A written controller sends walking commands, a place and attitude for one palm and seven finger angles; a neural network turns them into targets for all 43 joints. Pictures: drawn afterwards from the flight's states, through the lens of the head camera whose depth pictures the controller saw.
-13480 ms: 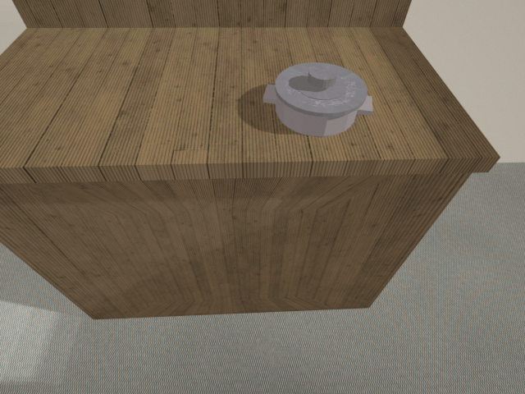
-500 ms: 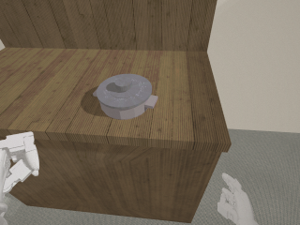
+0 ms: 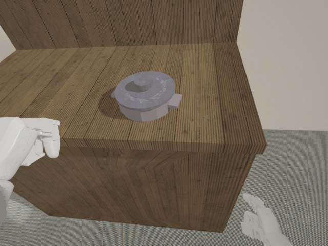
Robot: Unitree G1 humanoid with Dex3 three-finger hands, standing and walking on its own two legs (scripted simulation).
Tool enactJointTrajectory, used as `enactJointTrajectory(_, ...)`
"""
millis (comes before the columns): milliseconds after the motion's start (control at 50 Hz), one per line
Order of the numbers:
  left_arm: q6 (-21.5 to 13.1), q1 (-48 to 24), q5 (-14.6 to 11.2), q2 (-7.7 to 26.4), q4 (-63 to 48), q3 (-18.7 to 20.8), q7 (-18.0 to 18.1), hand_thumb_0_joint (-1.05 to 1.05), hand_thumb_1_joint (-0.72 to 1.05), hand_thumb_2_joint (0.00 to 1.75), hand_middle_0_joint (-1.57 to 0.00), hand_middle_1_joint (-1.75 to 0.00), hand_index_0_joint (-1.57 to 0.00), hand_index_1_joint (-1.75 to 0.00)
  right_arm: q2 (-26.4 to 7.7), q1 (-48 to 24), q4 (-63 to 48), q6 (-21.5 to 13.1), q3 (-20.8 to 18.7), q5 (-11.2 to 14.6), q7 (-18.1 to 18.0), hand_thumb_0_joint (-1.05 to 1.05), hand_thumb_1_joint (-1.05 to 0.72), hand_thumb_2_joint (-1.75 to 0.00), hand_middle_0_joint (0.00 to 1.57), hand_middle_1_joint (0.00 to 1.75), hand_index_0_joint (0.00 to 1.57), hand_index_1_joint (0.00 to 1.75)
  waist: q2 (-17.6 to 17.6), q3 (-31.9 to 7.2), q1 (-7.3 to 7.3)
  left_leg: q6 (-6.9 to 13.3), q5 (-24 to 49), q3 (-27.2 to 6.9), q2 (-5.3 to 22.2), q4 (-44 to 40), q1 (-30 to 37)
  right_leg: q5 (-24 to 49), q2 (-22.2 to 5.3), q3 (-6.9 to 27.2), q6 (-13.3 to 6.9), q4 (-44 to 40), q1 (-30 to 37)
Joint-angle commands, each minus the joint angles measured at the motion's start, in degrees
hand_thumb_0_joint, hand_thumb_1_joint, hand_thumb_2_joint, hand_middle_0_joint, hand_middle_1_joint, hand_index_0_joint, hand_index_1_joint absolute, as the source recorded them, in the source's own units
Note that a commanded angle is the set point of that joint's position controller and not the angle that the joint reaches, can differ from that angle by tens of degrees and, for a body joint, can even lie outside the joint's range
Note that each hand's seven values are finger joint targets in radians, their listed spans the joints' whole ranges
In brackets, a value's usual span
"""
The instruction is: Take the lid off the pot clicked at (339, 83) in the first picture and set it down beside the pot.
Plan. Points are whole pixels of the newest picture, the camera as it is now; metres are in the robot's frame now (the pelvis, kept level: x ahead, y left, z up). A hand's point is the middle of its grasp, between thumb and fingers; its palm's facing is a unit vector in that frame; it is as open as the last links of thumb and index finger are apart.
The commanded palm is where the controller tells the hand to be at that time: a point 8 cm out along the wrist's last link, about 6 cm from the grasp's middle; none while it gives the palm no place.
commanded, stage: reach forward and open the fingers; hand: left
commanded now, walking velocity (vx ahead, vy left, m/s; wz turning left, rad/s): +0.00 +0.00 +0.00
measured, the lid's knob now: (143, 82) +0.50 +0.14 +0.16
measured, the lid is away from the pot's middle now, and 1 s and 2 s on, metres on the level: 0.00 0.00 0.00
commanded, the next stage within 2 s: move the open hand above the knob in 0.86 s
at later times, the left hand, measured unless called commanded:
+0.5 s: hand (42, 140) +0.23 +0.26 +0.21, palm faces -0.04 +0.03 -1.00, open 6.8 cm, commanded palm +0.20 +0.25 +0.28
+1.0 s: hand (61, 117) +0.28 +0.23 +0.23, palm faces -0.03 +0.03 -1.00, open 10.0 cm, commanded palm +0.24 +0.23 +0.29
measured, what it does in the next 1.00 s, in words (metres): stands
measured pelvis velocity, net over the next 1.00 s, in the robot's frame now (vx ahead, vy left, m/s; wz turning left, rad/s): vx -0.04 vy -0.02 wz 0.03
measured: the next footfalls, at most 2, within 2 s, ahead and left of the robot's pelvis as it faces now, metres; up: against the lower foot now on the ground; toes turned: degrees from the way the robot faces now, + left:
none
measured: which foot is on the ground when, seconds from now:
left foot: down 0.00-1.00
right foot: down 0.00-1.00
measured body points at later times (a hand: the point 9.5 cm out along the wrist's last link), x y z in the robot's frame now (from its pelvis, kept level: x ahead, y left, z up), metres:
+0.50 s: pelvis -0.03 -0.01 +0.00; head -0.03 -0.06 +0.45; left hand +0.23 +0.25 +0.27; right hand +0.21 -0.20 -0.08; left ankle +0.01 +0.08 -0.74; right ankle +0.02 -0.12 -0.74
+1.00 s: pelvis -0.04 -0.02 +0.00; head -0.04 -0.07 +0.45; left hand +0.27 +0.23 +0.28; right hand +0.19 -0.23 -0.09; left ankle +0.01 +0.08 -0.74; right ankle +0.02 -0.12 -0.74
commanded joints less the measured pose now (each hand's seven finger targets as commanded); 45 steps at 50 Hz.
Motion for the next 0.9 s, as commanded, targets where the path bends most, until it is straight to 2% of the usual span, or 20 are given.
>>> enactJointTrajectory(0,1.7,-8.5,4.6,15.2,-3.1,7.8,-4.6,0.0,0.55,1.17,-1.22,-1.04,-1.22,-1.04,-5.8,-13.3,-11.4,-2.4,-1.9,1.8,0.2,0.0,-0.9,-0.9,0.2,0.3,0.2,0.3,-2.9,-11.0,0.51,-2.1,13.8,-4.2,2.4,-5.2,1.5,7.7,0.4,0.6,-0.5,-4.2,4.9)
enactJointTrajectory(20,1.0,-12.7,4.7,14.8,-3.9,5.8,-6.4,0.0,0.51,1.19,-1.22,-1.0,-1.22,-1.0,-5.7,-11.8,-10.5,-2.6,-2.0,1.6,0.1,0.0,-0.9,-0.9,0.2,0.3,0.2,0.3,-2.5,-12.0,-0.04,-2.0,14.4,-4.3,2.4,-5.6,2.0,7.7,-0.4,0.0,-0.2,-4.4,4.6)
enactJointTrajectory(100,1.3,-15.2,4.7,17.3,1.1,6.0,-11.9,0.0,0.36,1.28,-1.18,-0.86,-1.18,-0.86,-5.8,-12.1,-9.5,-4.1,-1.8,2.1,-0.2,0.0,-0.9,-0.9,0.2,0.3,0.2,0.3,-4.6,-10.2,-0.31,-1.6,16.6,-5.4,1.9,-5.8,3.0,10.2,0.5,0.0,-0.1,-5.8,4.5)
enactJointTrajectory(120,0.6,-21.7,4.9,18.0,1.1,4.5,-13.3,0.0,0.32,1.3,-1.17,-0.83,-1.17,-0.83,-5.9,-10.7,-8.5,-4.0,-1.7,1.9,-0.6,0.0,-0.9,-0.9,0.2,0.3,0.2,0.3,-4.2,-10.7,-0.96,-1.6,15.2,-5.4,1.7,-6.9,2.7,8.5,-0.2,-0.5,0.2,-6.4,4.7)
enactJointTrajectory(160,0.3,-24.6,5.4,18.8,4.7,3.9,-15.3,0.0,0.25,1.34,-1.14,-0.76,-1.14,-0.76,-5.9,-10.1,-8.0,-4.6,-1.8,1.7,-1.3,0.0,-0.9,-0.9,0.2,0.3,0.2,0.3,-4.2,-9.0,-0.84,-1.3,14.5,-5.6,1.4,-7.5,2.8,7.6,0.1,-0.7,0.2,-7.2,3.8)
enactJointTrajectory(220,0.2,-30.9,6.2,20.6,5.5,3.3,-18.1,0.0,0.13,1.4,-1.11,-0.65,-1.11,-0.65,-5.7,-10.3,-7.8,-5.1,-1.4,1.7,-1.3,0.0,-0.9,-0.9,0.2,0.3,0.2,0.3,-1.8,-11.8,-0.92,-1.3,15.1,-5.5,1.0,-7.6,4.3,7.5,0.1,-0.4,-0.1,-7.4,5.3)
enactJointTrajectory(300,0.8,-32.0,6.3,18.6,10.2,1.2,-20.6,0.0,-0.01,1.49,-1.06,-0.51,-1.06,-0.51,-5.7,-11.5,-8.9,-5.6,-1.1,2.2,-1.2,0.0,-0.9,-0.9,0.2,0.3,0.2,0.3,-2.2,-10.2,-1.2,-1.2,12.9,-5.5,0.7,-7.6,5.0,5.9,1.4,-0.2,-0.4,-8.0,4.0)
enactJointTrajectory(320,0.4,-37.4,6.6,20.0,11.1,0.7,-21.4,0.0,-0.05,1.51,-1.04,-0.47,-1.04,-0.47,-5.8,-10.8,-7.9,-5.2,-1.0,1.9,-1.4,0.0,-0.9,-0.9,0.2,0.3,0.2,0.3,-2.5,-10.5,-1.28,-1.2,10.9,-5.3,0.6,-9.0,3.6,3.7,0.4,-0.5,-0.2,-8.6,4.6)
enactJointTrajectory(340,0.1,-39.5,6.6,19.7,11.6,0.0,-21.7,0.0,-0.08,1.53,-1.03,-0.44,-1.03,-0.44,-5.7,-10.9,-8.1,-5.4,-1.1,2.1,-1.6,0.0,-0.9,-0.9,0.2,0.3,0.2,0.3,-3.9,-9.9,-1.32,-1.1,9.5,-5.3,0.8,-9.2,3.8,2.2,0.7,-0.5,0.0,-8.7,4.2)
enactJointTrajectory(400,0.4,-38.8,7.1,19.9,13.7,0.3,-22.4,0.0,-0.18,1.59,-0.99,-0.33,-0.99,-0.33,-5.7,-11.6,-9.2,-6.4,-0.9,2.1,-1.5,0.0,-0.9,-0.9,0.2,0.3,0.2,0.3,-1.1,-11.5,-1.08,-0.9,9.3,-5.4,0.3,-8.0,4.6,2.2,1.2,0.4,-0.6,-8.1,4.5)
enactJointTrajectory(420,0.0,-43.0,7.4,22.2,13.2,1.1,-22.9,0.0,-0.22,1.61,-0.98,-0.29,-0.98,-0.29,-5.8,-11.1,-8.1,-6.0,-1.0,1.8,-1.5,0.0,-0.9,-0.9,0.2,0.3,0.2,0.3,-1.6,-13.4,-0.83,-1.0,9.0,-5.1,0.3,-8.9,3.9,1.7,0.3,0.3,-0.5,-8.3,6.0)
enactJointTrajectory(480,0.1,-46.3,7.5,21.3,17.5,-0.5,-23.4,0.0,-0.32,1.68,-0.94,-0.19,-0.94,-0.19,-5.9,-10.8,-8.1,-6.2,-0.9,2.0,-1.9,0.0,-0.9,-0.9,0.2,0.3,0.2,0.3,-3.3,-9.7,-1.09,-0.9,5.8,-5.3,0.5,-9.7,2.6,-1.2,0.5,-0.2,-0.2,-8.7,3.7)
enactJointTrajectory(540,-0.1,-48.6,7.4,21.1,16.2,-1.1,-23.7,0.0,-0.41,1.74,-0.9,-0.08,-0.9,-0.08,-5.6,-11.2,-8.9,-6.8,-1.1,2.2,-1.6,0.0,-0.9,-0.9,0.2,0.3,0.2,0.3,-1.8,-12.1,-0.86,-0.9,6.3,-5.1,0.3,-9.3,3.2,-0.7,0.2,0.4,-0.4,-8.0,5.1)
enactJointTrajectory(580,0.1,-50.2,7.9,20.5,18.3,-2.2,-23.9,0.0,-0.41,1.74,-0.9,-0.08,-0.9,-0.08,-5.8,-10.8,-8.5,-6.8,-1.1,2.2,-1.7,0.0,-0.9,-0.9,0.2,0.3,0.2,0.3,-2.6,-10.0,-1.12,-0.9,4.9,-5.3,0.4,-9.9,2.5,-1.8,0.3,0.0,-0.4,-8.1,3.7)
enactJointTrajectory(600,0.4,-47.9,7.8,20.1,19.9,-1.5,-23.6,0.0,-0.41,1.74,-0.89,-0.08,-0.89,-0.08,-5.9,-10.9,-9.1,-7.2,-1.1,2.6,-1.4,0.0,-0.9,-0.9,0.2,0.3,0.2,0.3,-2.3,-10.3,-1.49,-0.9,5.4,-5.2,0.4,-8.4,3.1,-1.4,1.0,0.5,-0.7,-7.6,3.3)
enactJointTrajectory(640,0.2,-52.3,8.2,20.6,20.2,-2.5,-24.0,0.0,-0.41,1.74,-0.89,-0.08,-0.89,-0.08,-6.0,-10.7,-8.7,-6.7,-1.1,2.5,-1.5,0.0,-0.9,-0.9,0.2,0.3,0.2,0.3,-3.5,-10.3,-1.38,-0.9,3.5,-4.9,0.4,-9.6,1.8,-3.2,0.1,0.4,-0.4,-7.9,3.9)
enactJointTrajectory(700,0.4,-52.6,8.4,20.5,22.0,-2.3,-23.5,0.0,-0.4,1.74,-0.89,-0.08,-0.89,-0.08,-6.1,-10.7,-9.1,-7.4,-1.2,2.8,-1.5,0.0,-0.9,-0.9,0.2,0.3,0.2,0.3,-1.7,-10.6,-1.61,-0.8,3.7,-5.1,0.2,-8.4,2.6,-2.8,0.6,0.9,-0.9,-7.2,3.1)
enactJointTrajectory(740,0.5,-55.6,8.7,20.2,23.3,-3.5,-23.9,0.0,-0.4,1.74,-0.88,-0.08,-0.88,-0.08,-6.1,-10.2,-8.6,-6.9,-1.2,2.5,-1.7,0.0,-0.9,-0.9,0.2,0.3,0.2,0.3,-4.0,-10.4,-1.58,-0.8,2.9,-4.6,0.3,-9.2,1.5,-3.6,0.0,0.8,-0.5,-7.6,3.5)
enactJointTrajectory(820,0.7,-58.2,9.3,20.9,24.6,-3.7,-24.1,0.0,-0.4,1.72,-0.88,-0.08,-0.88,-0.08,-6.1,-10.2,-8.4,-7.0,-1.2,2.5,-1.7,0.0,-0.9,-0.9,0.2,0.3,0.2,0.3,-3.9,-12.3,-1.58,-0.8,3.1,-4.5,0.1,-8.8,1.2,-3.3,-0.4,1.3,-0.7,-7.2,4.6)
enactJointTrajectory(880,0.9,-61.9,9.4,20.0,24.9,-5.2,-24.3,0.0,-0.39,1.71,-0.88,-0.08,-0.88,-0.08,-6.1,-10.2,-8.3,-6.9,-1.1,2.7,-1.9,0.0,-0.9,-0.9,0.2,0.3,0.2,0.3,-3.5,-10.8,-2.02,-0.6,3.1,-4.4,0.0,-8.8,1.5,-3.1,-0.2,1.0,-0.6,-7.3,3.3)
